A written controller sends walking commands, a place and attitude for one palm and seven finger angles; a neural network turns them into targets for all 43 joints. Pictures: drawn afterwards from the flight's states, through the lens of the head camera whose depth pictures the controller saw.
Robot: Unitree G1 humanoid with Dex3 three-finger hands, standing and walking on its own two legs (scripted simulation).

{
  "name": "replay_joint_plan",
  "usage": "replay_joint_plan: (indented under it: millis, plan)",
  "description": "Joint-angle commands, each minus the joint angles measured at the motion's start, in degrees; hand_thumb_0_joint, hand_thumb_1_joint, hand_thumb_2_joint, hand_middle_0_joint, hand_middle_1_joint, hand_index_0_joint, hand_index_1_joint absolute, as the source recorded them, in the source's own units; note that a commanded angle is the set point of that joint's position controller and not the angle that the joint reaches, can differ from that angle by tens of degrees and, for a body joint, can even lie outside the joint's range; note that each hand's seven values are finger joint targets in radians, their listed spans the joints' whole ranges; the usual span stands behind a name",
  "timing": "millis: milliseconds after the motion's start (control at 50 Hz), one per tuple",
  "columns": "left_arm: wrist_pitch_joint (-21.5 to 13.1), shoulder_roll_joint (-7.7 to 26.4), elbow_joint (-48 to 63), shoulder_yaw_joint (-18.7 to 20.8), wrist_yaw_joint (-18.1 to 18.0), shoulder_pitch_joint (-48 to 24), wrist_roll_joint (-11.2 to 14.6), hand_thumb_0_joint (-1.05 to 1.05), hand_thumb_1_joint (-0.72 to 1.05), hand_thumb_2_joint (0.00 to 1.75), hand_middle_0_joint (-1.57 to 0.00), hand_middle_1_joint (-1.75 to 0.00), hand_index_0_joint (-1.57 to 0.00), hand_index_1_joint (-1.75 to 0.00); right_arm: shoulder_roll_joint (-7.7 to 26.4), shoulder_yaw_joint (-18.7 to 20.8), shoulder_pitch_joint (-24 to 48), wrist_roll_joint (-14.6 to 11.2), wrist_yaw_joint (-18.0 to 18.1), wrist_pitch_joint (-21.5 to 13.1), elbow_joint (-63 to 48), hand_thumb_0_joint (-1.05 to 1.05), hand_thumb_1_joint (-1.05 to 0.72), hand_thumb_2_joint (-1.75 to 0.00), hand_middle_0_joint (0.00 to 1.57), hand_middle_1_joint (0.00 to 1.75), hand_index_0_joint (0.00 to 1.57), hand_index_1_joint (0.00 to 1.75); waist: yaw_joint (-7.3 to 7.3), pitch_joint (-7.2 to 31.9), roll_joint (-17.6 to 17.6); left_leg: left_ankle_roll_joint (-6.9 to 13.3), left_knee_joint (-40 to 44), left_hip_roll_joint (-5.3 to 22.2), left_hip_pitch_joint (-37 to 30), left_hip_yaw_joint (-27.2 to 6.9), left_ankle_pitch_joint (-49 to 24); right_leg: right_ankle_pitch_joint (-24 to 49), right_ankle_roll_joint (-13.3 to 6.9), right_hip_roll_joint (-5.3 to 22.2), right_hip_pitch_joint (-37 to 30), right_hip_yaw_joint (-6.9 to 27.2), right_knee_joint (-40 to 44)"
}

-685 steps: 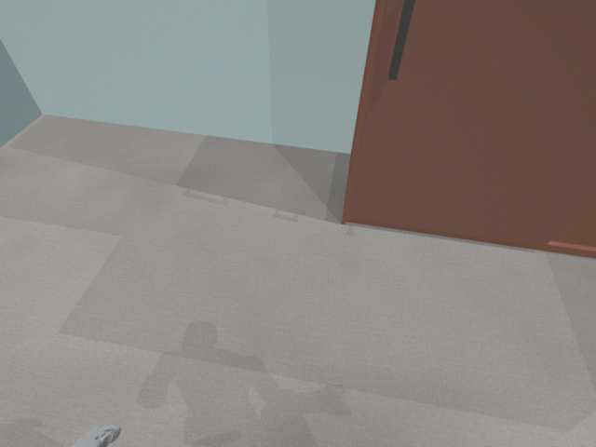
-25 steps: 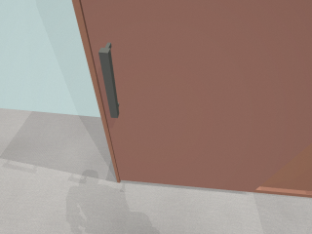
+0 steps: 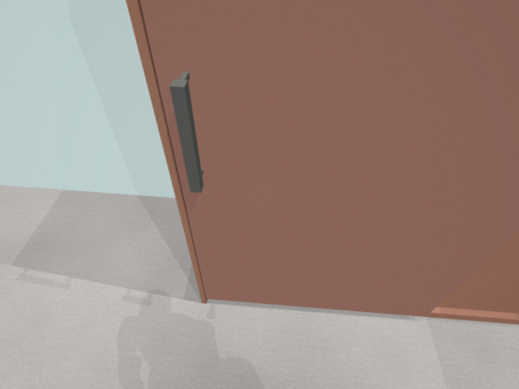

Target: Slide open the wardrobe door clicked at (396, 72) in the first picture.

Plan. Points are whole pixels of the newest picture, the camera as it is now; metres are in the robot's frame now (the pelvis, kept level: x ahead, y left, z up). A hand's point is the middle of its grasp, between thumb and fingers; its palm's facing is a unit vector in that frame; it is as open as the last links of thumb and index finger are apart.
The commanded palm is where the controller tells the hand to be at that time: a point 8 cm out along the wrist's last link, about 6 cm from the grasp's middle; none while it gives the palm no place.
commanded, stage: come to a stop and stand still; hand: left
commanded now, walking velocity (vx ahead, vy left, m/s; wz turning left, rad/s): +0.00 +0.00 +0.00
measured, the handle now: (191, 137) +0.54 +0.18 +0.09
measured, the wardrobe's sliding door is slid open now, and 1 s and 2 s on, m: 0.00 0.00 0.00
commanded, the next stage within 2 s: look again from close up in 0.50 s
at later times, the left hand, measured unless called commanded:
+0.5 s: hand out of the picture +0.02 +0.22 -0.16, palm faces +0.04 -0.97 -0.24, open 7.3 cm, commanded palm none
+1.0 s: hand out of the picture +0.04 +0.19 -0.17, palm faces +0.02 -0.98 -0.20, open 7.3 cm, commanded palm none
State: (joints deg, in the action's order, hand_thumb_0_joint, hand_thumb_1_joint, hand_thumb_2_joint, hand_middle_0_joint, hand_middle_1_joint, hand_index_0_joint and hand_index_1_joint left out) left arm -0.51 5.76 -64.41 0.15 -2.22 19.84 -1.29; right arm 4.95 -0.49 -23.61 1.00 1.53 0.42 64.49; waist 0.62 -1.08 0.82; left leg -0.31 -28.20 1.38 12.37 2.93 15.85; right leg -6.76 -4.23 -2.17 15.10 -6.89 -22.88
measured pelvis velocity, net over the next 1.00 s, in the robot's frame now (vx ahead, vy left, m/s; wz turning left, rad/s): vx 0.03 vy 0.02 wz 0.00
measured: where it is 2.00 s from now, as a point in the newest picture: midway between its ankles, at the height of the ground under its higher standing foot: outside the picture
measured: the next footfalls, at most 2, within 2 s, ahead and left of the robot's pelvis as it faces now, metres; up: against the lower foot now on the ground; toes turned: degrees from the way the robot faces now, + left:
none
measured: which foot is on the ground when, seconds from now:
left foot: down 0.00-1.00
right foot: down 0.00-1.00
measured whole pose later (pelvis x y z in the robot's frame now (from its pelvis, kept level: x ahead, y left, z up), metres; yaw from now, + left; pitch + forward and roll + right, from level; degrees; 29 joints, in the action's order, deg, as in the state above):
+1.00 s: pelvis +0.03 +0.02 +0.00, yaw +0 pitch -2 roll +1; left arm -1.6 8.2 -63.2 -0.4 -1.9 16.6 -0.9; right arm 8.6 -1.4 -16.3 0.6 1.8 -1.8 63.5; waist 0.2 -2.3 -0.5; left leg 1.4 -23.1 -1.2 6.4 3.5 14.9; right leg -10.8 -3.1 -0.2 12.6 -5.5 -25.1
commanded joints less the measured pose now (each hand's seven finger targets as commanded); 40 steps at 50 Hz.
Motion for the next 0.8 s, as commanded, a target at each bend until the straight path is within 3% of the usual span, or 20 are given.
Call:
replay_joint_plan:
  millis: [0,20,60,80,100,120,160,180,200,220,240,280,340,460,580,780]
  plan:
    - [-2.05,10.92,4.45,2.05,-0.77,-0.6,0.02,0.0,0.9,0.9,-0.2,-0.3,-0.2,-0.3,3.29,1.19,-4.51,0.24,-0.43,-0.54,-4.49,0.0,-0.9,-0.9,0.2,0.3,0.2,0.3,-3.44,2.2,-4.06,0.76,-7.67,0.77,0.24,-0.96,6.15,-25.16,-2.78,16.56,5.66,17.63,11.11]
    - [-2.03,10.2,4.82,2.22,-0.68,-1.17,0.04,0.0,0.9,0.9,-0.2,-0.3,-0.2,-0.3,2.98,1.17,-6.26,0.31,-0.56,-0.7,-4.44,0.0,-0.9,-0.9,0.2,0.3,0.2,0.3,-3.74,2.55,-1.06,0.86,-6.01,-0.01,-1.21,-0.37,3.52,-24.46,-2.84,15.17,6.97,15.46,10.16]
    - [-1.73,8.42,4.41,2.15,-0.57,-1.59,0.24,0.0,0.9,0.9,-0.2,-0.3,-0.2,-0.3,3.16,1.08,-7.8,0.33,-0.43,-0.74,-4.26,0.0,-0.9,-0.9,0.2,0.3,0.2,0.3,-3.79,-0.56,4.14,1.17,-3.19,-0.04,-1.64,-0.56,2.5,-26.54,-2.29,13.33,10.08,14.34,9.46]
    - [-1.45,8.41,4.6,2.25,-0.56,-2.35,0.11,0.0,0.9,0.9,-0.2,-0.3,-0.2,-0.3,3.26,1.01,-8.57,0.43,-0.48,-1.01,-4.38,0.0,-0.9,-0.9,0.2,0.3,0.2,0.3,-3.89,-1.43,2.57,1.18,-0.83,0.39,-1.29,-0.99,2.51,-25.8,-2.13,12.85,10.6,12.45,7.39]
    - [-1.08,7.44,4.74,2.06,-0.38,-2.23,0.23,0.0,0.9,0.9,-0.2,-0.3,-0.2,-0.3,3.63,1.05,-7.34,0.59,-0.42,-1.03,-4.58,0.0,-0.9,-0.9,0.2,0.3,0.2,0.3,-3.06,-4.46,-0.11,1.41,0.99,0.57,0.55,-2.22,3.93,-26.37,-1.45,11.75,11.99,12.34,6.17]
    - [-0.73,7.13,4.82,2.0,-0.31,-1.88,0.29,0.0,0.9,0.9,-0.2,-0.3,-0.2,-0.3,4.44,1.04,-6.87,0.73,-0.37,-1.17,-5.01,0.0,-0.9,-0.9,0.2,0.3,0.2,0.3,-2.81,-6.1,-2.43,1.92,4.41,1.85,3.73,-4.95,6.76,-26.15,-0.84,10.08,11.6,11.68,3.82]
    - [-0.17,6.05,4.9,1.77,0.03,-0.16,0.34,0.0,0.9,0.9,-0.2,-0.3,-0.2,-0.3,6.58,1.3,-3.76,1.04,-0.08,-1.67,-6.32,0.0,-0.9,-0.9,0.2,0.3,0.2,0.3,-0.73,-8.89,-9.08,3.7,14.72,5.88,14.3,-12.12,16.96,-17.58,1.1,5.74,4.02,7.61,-3.09]
    - [-0.23,5.9,5.04,1.56,0.12,0.91,0.04,0.0,0.9,0.9,-0.2,-0.3,-0.2,-0.3,7.6,1.41,-1.79,0.89,0.02,-2.01,-7.17,0.0,-0.9,-0.9,0.2,0.3,0.2,0.3,0.53,-9.07,-9.45,4.31,17.07,7.16,17.5,-13.85,17.5,-11.87,1.43,4.9,-0.26,5.53,-6.05]
    - [-0.4,5.45,4.78,1.43,0.33,1.73,-0.01,0.0,0.9,0.9,-0.2,-0.3,-0.2,-0.3,8.22,1.46,0.11,0.63,0.17,-2.28,-7.74,0.0,-0.9,-0.9,0.2,0.3,0.2,0.3,1.38,-8.56,-7.54,4.51,16.99,7.21,18.15,-13.53,15.89,-8.3,1.53,4.91,-2.84,5.48,-6.37]
    - [-0.49,5.34,4.58,1.39,0.51,1.82,0.05,0.0,0.9,0.9,-0.2,-0.3,-0.2,-0.3,8.43,1.38,0.6,0.48,0.22,-2.42,-7.89,0.0,-0.9,-0.9,0.2,0.3,0.2,0.3,1.44,-8.18,-3.63,4.39,16.42,6.83,18.32,-12.69,15.0,-7.0,1.64,5.23,-4.48,6.01,-5.58]
    - [-0.61,5.23,4.71,1.26,0.6,1.74,0.16,0.0,0.9,0.9,-0.2,-0.3,-0.2,-0.3,8.6,1.35,0.37,0.43,0.22,-2.55,-7.9,0.0,-0.9,-0.9,0.2,0.3,0.2,0.3,1.28,-8.14,-2.05,4.2,16.29,6.1,17.77,-12.31,14.46,-7.18,1.53,5.59,-4.76,6.91,-4.49]
    - [-0.74,5.9,5.19,1.27,0.57,1.37,0.19,0.0,0.9,0.9,-0.2,-0.3,-0.2,-0.3,8.81,1.28,-0.03,0.43,0.15,-2.71,-7.58,0.0,-0.9,-0.9,0.2,0.3,0.2,0.3,0.92,-7.3,-2.41,3.99,16.54,5.48,15.33,-11.84,13.39,-7.79,1.41,6.26,-4.13,7.62,-3.4]
    - [-0.79,6.44,6.01,1.31,0.48,0.68,0.2,0.0,0.9,0.9,-0.2,-0.3,-0.2,-0.3,9.35,1.41,-0.23,0.51,-0.06,-2.27,-7.46,0.0,-0.9,-0.9,0.2,0.3,0.2,0.3,0.27,-7.94,1.62,3.88,15.83,4.8,14.7,-11.26,14.56,-10.48,1.52,6.69,-2.99,8.9,-2.01]
    - [-1.45,7.09,6.29,1.24,0.4,0.39,0.43,0.0,0.9,0.9,-0.2,-0.3,-0.2,-0.3,8.97,0.93,0.3,0.3,-0.12,-2.59,-6.54,0.0,-0.9,-0.9,0.2,0.3,0.2,0.3,-0.82,-4.29,1.87,3.5,12.7,3.45,7.38,-8.39,6.39,-10.11,1.09,8.37,-1.55,11.23,0.91]
    - [-1.94,7.49,4.82,0.85,0.35,0.81,0.49,0.0,0.9,0.9,-0.2,-0.3,-0.2,-0.3,8.84,0.59,1.64,0.0,-0.02,-2.88,-5.12,0.0,-0.9,-0.9,0.2,0.3,0.2,0.3,-1.08,-1.73,0.28,3.01,10.97,3.37,2.98,-6.73,-0.15,-6.28,0.92,9.11,-2.91,11.42,1.83]
    - [-2.02,7.58,2.95,0.43,0.18,0.9,0.6,0.0,0.9,0.9,-0.2,-0.3,-0.2,-0.3,8.75,0.28,3.02,-0.21,0.35,-2.88,-3.21,0.0,-0.9,-0.9,0.2,0.3,0.2,0.3,-0.81,-1.79,-1.16,2.41,9.98,3.81,1.3,-5.63,-5.42,-0.2,0.86,9.42,-5.88,10.82,2.06]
